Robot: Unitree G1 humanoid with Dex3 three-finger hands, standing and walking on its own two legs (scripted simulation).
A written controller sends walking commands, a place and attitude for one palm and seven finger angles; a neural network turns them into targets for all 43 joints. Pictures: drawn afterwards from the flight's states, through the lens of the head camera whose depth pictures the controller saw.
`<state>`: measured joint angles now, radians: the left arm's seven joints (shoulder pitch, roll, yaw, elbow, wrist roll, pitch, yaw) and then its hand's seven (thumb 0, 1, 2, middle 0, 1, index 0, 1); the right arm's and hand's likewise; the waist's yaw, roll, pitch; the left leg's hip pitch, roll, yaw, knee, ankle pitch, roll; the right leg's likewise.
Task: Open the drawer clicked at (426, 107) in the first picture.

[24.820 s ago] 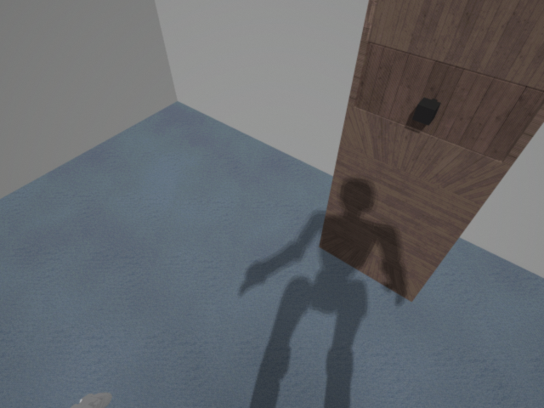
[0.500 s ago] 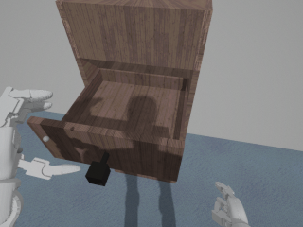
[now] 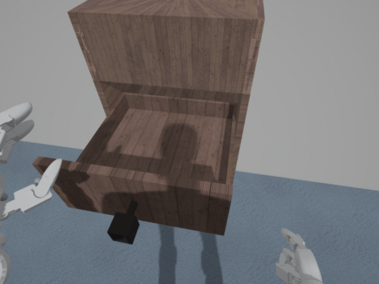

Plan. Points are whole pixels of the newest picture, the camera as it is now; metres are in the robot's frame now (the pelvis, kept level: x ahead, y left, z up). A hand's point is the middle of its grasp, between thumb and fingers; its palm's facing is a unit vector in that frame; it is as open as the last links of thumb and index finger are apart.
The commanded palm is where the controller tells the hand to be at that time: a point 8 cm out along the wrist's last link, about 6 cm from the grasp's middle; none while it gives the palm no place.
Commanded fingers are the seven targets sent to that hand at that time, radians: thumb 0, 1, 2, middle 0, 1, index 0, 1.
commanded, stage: draw the hand back to the body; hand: left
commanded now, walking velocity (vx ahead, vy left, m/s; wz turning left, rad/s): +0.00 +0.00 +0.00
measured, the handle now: (127, 218) +0.22 +0.16 +0.04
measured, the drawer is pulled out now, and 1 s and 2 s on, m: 0.30 0.30 0.30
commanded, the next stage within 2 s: step back with the hand held close in 0.28 s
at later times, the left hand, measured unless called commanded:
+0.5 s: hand (32, 190) +0.17 +0.23 +0.22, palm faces +0.46 -0.77 -0.44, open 7.4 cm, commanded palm +0.10 +0.27 +0.23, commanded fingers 0.00 0.90 0.90 -0.20 -0.30 -0.20 -0.30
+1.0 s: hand out of the picture +0.10 +0.25 +0.21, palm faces +0.46 -0.73 -0.50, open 7.4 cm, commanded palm +0.04 +0.29 +0.23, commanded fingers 0.00 0.90 0.90 -0.20 -0.30 -0.20 -0.30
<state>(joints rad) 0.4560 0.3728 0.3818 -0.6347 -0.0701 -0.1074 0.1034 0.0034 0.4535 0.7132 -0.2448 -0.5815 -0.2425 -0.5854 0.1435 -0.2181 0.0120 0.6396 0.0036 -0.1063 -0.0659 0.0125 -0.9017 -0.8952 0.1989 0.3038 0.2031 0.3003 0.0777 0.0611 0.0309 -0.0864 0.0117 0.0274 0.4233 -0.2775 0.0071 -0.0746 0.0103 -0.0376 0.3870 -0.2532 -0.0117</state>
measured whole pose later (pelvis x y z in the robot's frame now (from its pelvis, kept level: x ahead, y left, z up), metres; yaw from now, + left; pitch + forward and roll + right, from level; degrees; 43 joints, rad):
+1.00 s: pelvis -0.09 +0.01 -0.02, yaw +1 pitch +1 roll +0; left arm 0.54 0.45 0.49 -0.70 -0.04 -0.20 0.15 0.01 0.89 0.90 -0.21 -0.30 -0.21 -0.30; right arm 0.19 -0.21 0.00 0.56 0.02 -0.07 -0.08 0.01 -0.90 -0.89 0.20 0.30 0.20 0.30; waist 0.02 0.01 0.02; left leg -0.39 -0.01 0.03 0.59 -0.23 0.03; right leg -0.38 -0.02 -0.04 0.57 -0.20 0.00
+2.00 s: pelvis -0.29 -0.02 -0.01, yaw +1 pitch -1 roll +1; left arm 0.58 0.45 0.46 -0.73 -0.04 -0.21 0.15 0.01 0.89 0.90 -0.22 -0.30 -0.21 -0.30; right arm 0.26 -0.20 0.02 0.64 0.00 -0.08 -0.06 0.01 -0.90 -0.89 0.20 0.30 0.21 0.30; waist 0.01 -0.04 -0.04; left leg -0.40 -0.01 0.04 0.77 -0.37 0.01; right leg -0.27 0.00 -0.05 0.51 -0.24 -0.06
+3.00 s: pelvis -0.33 -0.03 -0.01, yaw +8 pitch -1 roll -1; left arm 0.31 0.22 0.02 1.01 0.01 0.03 0.01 -0.02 0.97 0.90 -0.21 -0.30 -0.20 -0.30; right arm 0.27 -0.19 -0.01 1.02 -0.02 0.05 -0.01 0.01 -0.90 -0.89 0.20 0.30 0.20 0.30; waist 0.01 0.02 0.11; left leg -0.29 0.02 -0.03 0.48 -0.16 -0.01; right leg -0.23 0.02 -0.01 0.47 -0.21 -0.01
